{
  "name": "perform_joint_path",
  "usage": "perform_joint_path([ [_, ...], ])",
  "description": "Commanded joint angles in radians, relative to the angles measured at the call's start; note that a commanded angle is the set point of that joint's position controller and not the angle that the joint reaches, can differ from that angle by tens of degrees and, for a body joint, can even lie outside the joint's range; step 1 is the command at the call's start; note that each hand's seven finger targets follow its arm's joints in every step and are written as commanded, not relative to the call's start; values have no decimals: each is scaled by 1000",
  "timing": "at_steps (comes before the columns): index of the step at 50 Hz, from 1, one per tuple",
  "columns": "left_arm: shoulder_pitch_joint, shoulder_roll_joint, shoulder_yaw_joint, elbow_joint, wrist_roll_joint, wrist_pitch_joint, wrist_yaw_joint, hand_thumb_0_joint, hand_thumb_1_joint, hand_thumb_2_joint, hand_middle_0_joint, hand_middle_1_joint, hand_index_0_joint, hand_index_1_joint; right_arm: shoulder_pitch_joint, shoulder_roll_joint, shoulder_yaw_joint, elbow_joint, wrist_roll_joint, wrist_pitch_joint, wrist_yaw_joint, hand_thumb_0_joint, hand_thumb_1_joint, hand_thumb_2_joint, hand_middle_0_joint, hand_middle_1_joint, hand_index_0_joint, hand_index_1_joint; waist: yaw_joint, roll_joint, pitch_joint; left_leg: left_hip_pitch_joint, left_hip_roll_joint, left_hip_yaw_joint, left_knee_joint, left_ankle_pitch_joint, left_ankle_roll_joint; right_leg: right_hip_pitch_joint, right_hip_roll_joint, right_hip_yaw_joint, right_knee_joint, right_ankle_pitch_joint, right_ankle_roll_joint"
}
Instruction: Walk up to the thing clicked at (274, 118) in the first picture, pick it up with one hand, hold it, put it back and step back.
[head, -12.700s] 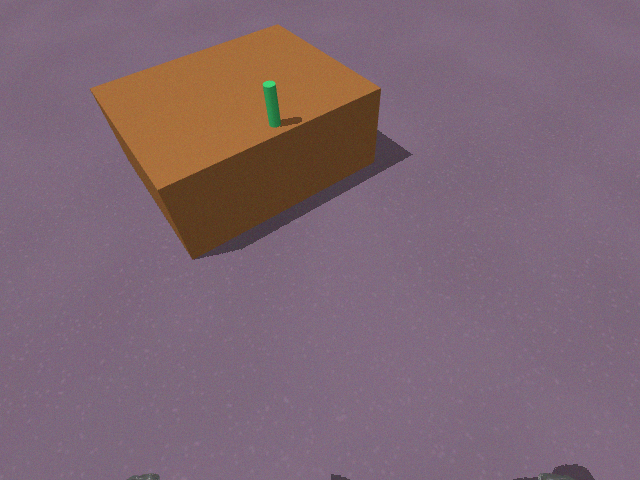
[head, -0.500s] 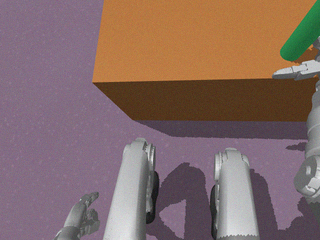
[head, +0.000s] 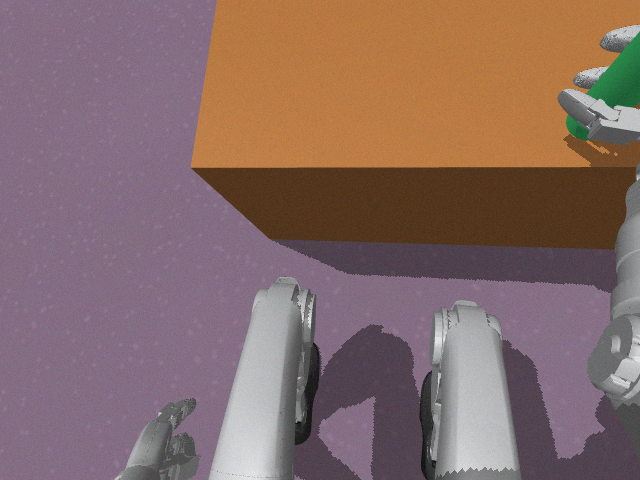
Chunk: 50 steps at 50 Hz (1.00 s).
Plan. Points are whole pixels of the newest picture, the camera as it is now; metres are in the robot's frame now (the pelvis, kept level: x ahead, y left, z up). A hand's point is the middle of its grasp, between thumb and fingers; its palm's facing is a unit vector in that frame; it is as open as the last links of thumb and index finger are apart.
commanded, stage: close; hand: right
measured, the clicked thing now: (627, 81) +0.52 -0.23 +0.03
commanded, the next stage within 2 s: settle in 0.02 s
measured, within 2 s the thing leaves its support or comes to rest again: leaves its support in 0.40 s
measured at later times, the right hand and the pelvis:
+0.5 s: hand (633, 76) +0.51 -0.23 +0.05, palm faces +0.20 +0.98 -0.02, open 5.8 cm; pelvis +0.00 +0.00 +0.03, yaw +0 degrees
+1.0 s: hand out of the picture +0.53 -0.22 +0.11, palm faces +0.19 +0.98 -0.01, open 5.8 cm; pelvis +0.02 +0.00 +0.08, yaw +0 degrees
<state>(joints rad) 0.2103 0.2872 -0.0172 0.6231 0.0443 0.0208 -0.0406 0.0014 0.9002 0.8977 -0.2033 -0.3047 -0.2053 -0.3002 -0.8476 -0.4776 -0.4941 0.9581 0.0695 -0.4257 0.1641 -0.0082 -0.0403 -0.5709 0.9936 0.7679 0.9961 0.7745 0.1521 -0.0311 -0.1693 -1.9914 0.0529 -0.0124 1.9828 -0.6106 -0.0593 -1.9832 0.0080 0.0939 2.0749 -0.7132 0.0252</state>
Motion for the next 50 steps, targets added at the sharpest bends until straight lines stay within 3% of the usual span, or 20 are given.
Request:
perform_joint_path([
  [1, 156, 204, 75, -42, 3, -12, 16, 0, 905, 890, -200, -298, -201, -296, -313, -189, 12, -141, 11, -60, 9, 0, -346, -855, 1277, 1066, 1258, 1068, 28, -119, -572, 381, -22, 75, -177, 166, 90, 374, -4, -46, -278, 209, -41],
  [4, 155, 204, 72, -55, 5, -13, 14, 0, 902, 885, -203, -299, -205, -296, -358, -243, -22, -198, 12, -74, 2, 0, -457, -976, 1327, 1161, 1312, 1163, 7, -129, -610, 408, -20, 64, -180, 167, 88, 360, -1, -57, -267, 205, -45],
  [7, 148, 207, 75, -59, 6, -9, 11, 0, 898, 893, -216, -308, -216, -307, -303, -176, 6, -148, 10, -68, 0, 0, -543, -1168, 1332, 1329, 1343, 1331, 11, -137, -603, 383, -21, 76, -176, 148, 91, 396, -2, -45, -296, 190, -37],
  [9, 152, 210, 79, -64, 5, -7, 11, 0, 898, 888, -217, -310, -219, -307, -360, -217, -6, -243, 8, -72, -2, 0, -581, -1317, 1370, 1412, 1384, 1413, 2, -161, -656, 404, -20, 73, -183, 157, 91, 428, -1, -45, -304, 198, -36],
  [14, 146, 212, 88, -83, 2, 1, 19, 0, 905, 888, -208, -306, -211, -302, -379, -252, -23, -297, 4, -54, -15, 0, -640, -1421, 1428, 1511, 1446, 1512, -3, -156, -748, 507, -20, 63, -206, 194, 86, 461, -2, -56, -304, 235, -39],
  [17, 155, 212, 97, -69, -1, 0, 26, 0, 900, 889, -208, -304, -210, -302, -414, -259, -34, -346, 16, -44, -25, 0, -650, -1444, 1452, 1537, 1472, 1538, -3, -137, -747, 540, -20, 58, -233, 203, 84, 467, -2, -60, -319, 239, -42],
  [20, 150, 193, 88, -59, -6, 0, 32, 0, 910, 882, -206, -304, -210, -299, -443, -229, 2, -360, 8, -35, -34, 0, -579, -1395, 1459, 1514, 1483, 1514, 10, -146, -712, 506, -22, 64, -254, 189, 88, 511, -4, -52, -357, 232, -38],
  [21, 144, 206, 99, -63, -6, -4, 36, 0, 910, 885, -206, -303, -209, -299, -443, -254, -10, -376, 7, -33, -42, 0, -551, -1362, 1453, 1491, 1477, 1492, -7, -154, -717, 510, -23, 57, -274, 164, 89, 523, -5, -54, -368, 202, -40],
  [22, 138, 191, 87, -56, -7, -5, 37, 0, 912, 881, -205, -302, -209, -297, -432, -214, 23, -326, 2, -29, -42, 0, -521, -1350, 1436, 1478, 1461, 1478, 13, -139, -648, 474, -23, 62, -278, 147, 89, 511, -5, -48, -382, 181, -40],
  [31, 154, 197, 93, -64, -14, -13, 47, 0, 907, 881, -204, -301, -207, -297, -376, -221, 19, -292, 19, 9, -31, 0, -513, -1374, 1447, 1503, 1476, 1504, 1, -127, -666, 594, -25, 54, -364, 176, 89, 563, -10, -53, -439, 208, -45],
  [35, 149, 177, 78, -58, -20, -18, 47, 0, 902, 882, -206, -302, -209, -298, -372, -221, 11, -281, 32, 6, -34, 0, -509, -1374, 1448, 1503, 1477, 1504, -6, -119, -598, 585, -27, 54, -384, 173, 89, 560, -13, -47, -467, 207, -44],
  [37, 156, 180, 83, -66, -21, -18, 49, 0, 900, 881, -206, -302, -209, -298, -401, -233, 5, -321, 31, -1, -36, 0, -522, -1361, 1432, 1484, 1459, 1485, -2, -122, -644, 611, -29, 54, -396, 194, 88, 610, -14, -45, -474, 238, -45],
  [39, 156, 175, 78, -57, -16, -19, 47, 0, 902, 880, -203, -300, -206, -297, -349, -216, 10, -236, 25, -1, -40, 0, -542, -1353, 1422, 1473, 1447, 1474, 0, -107, -574, 592, -31, 57, -400, 189, 90, 595, -16, -44, -485, 235, -44],
  [40, 164, 180, 87, -62, -11, -18, 46, 0, 894, 879, -205, -301, -207, -298, -400, -247, -7, -334, 24, -17, -41, 0, -535, -1364, 1422, 1480, 1448, 1481, -9, -148, -631, 622, -30, 53, -399, 221, 92, 623, -16, -44, -487, 273, -40],
  [41, 167, 174, 79, -55, -13, -18, 45, 0, 902, 880, -203, -300, -205, -296, -359, -229, 1, -241, 16, -12, -40, 0, -543, -1366, 1419, 1481, 1445, 1482, 1, -111, -611, 623, -31, 57, -406, 227, 90, 626, -17, -44, -487, 279, -43],
  [44, 168, 175, 81, -63, -8, -14, 44, 0, 908, 876, -202, -301, -207, -295, -399, -252, -3, -330, 19, -29, -36, 0, -531, -1355, 1400, 1467, 1425, 1468, -8, -149, -663, 675, -30, 48, -419, 251, 91, 653, -17, -48, -502, 303, -41],
  [45, 166, 171, 79, -59, -10, -14, 44, 0, 898, 882, -201, -298, -203, -295, -361, -229, -3, -250, 19, -23, -38, 0, -526, -1350, 1392, 1460, 1418, 1460, -1, -120, -635, 667, -32, 52, -428, 240, 89, 650, -17, -47, -506, 291, -43],
  [46, 168, 175, 84, -63, -9, -15, 44, 0, 908, 878, -202, -302, -207, -297, -396, -247, -6, -327, 19, -30, -36, 0, -544, -1360, 1387, 1463, 1413, 1463, -5, -154, -657, 670, -31, 50, -429, 244, 91, 668, -18, -47, -515, 296, -40],
  [49, 171, 178, 83, -52, -10, -14, 42, 0, 902, 879, -202, -301, -206, -297, -369, -215, 6, -277, 21, -28, -36, 0, -545, -1350, 1383, 1454, 1408, 1454, -1, -167, -638, 631, -33, 60, -429, 249, 94, 731, -23, -27, -536, 323, -31],
  [50, 184, 181, 88, -55, -7, -13, 43, 0, 906, 877, -201, -301, -205, -296, -392, -250, -11, -329, 19, -33, -36, 0, -543, -1362, 1375, 1459, 1401, 1459, -7, -166, -687, 672, -33, 57, -435, 283, 94, 746, -23, -32, -528, 359, -34],
])
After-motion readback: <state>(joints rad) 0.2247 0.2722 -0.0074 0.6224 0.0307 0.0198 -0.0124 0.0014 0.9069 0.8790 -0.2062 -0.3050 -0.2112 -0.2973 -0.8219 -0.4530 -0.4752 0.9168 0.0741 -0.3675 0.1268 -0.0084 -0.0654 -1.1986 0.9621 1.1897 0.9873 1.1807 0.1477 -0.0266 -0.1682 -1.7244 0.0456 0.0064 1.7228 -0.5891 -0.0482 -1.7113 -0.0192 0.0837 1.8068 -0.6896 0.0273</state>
